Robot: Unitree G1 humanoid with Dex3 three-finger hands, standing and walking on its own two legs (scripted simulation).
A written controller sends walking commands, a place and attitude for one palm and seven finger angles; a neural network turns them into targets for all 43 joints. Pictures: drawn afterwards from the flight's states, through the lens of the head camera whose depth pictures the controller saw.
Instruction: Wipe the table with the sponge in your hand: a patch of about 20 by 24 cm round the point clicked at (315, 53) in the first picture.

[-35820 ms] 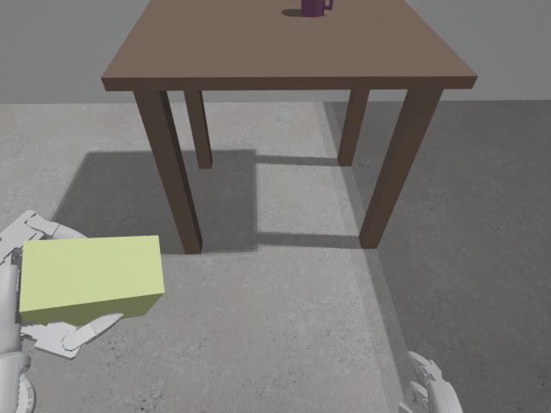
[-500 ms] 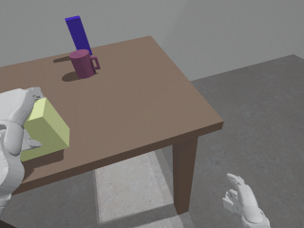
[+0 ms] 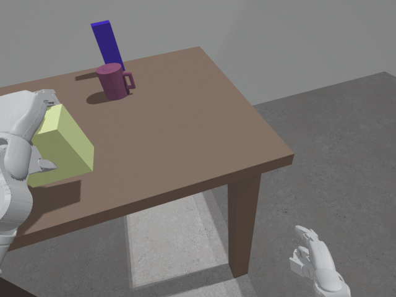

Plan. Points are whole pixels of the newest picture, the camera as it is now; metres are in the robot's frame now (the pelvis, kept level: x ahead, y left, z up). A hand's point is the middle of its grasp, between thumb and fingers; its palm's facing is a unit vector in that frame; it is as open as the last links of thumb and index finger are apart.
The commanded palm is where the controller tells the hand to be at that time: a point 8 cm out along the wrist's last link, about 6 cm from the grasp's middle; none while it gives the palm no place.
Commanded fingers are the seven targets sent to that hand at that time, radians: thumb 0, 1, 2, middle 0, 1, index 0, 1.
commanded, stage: lift the sponge slowly off the table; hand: left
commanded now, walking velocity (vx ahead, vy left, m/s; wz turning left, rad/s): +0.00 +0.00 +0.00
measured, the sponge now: (53, 154) +0.26 +0.33 +0.19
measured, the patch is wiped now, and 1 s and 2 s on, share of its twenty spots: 0.90 0.90 0.90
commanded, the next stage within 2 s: bring the sponge back beside the body in 0.36 s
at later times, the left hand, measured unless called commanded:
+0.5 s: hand (38, 121) +0.27 +0.32 +0.26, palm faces +0.26 -0.02 -0.96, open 10.5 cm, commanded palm +0.21 +0.33 +0.33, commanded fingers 0.00 0.10 1.30 -1.20 -1.60 -1.20 -1.60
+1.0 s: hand (34, 138) +0.24 +0.30 +0.26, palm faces +0.32 -0.06 -0.94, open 10.5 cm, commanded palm +0.18 +0.31 +0.32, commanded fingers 0.00 0.10 1.30 -1.20 -1.60 -1.20 -1.60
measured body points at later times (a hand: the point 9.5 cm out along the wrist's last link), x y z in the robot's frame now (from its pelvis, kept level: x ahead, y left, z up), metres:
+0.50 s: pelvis +0.00 +0.01 +0.00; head -0.01 -0.04 +0.45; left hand +0.26 +0.32 +0.31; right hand +0.27 -0.17 -0.07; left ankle +0.02 +0.11 -0.74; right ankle +0.02 -0.09 -0.74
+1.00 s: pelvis +0.00 +0.01 +0.00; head -0.02 -0.04 +0.45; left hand +0.22 +0.30 +0.31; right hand +0.28 -0.15 -0.05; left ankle +0.02 +0.11 -0.74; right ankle +0.02 -0.09 -0.74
